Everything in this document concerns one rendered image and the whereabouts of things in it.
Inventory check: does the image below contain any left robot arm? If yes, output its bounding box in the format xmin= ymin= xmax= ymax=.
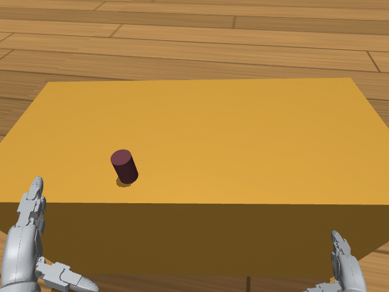
xmin=0 ymin=280 xmax=41 ymax=292

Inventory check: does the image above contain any left robot hand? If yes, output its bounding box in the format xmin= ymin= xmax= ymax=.
xmin=1 ymin=176 xmax=99 ymax=292

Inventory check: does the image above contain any right robot hand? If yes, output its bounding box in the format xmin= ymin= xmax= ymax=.
xmin=302 ymin=231 xmax=367 ymax=292

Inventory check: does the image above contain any can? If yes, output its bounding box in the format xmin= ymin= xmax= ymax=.
xmin=111 ymin=150 xmax=139 ymax=184

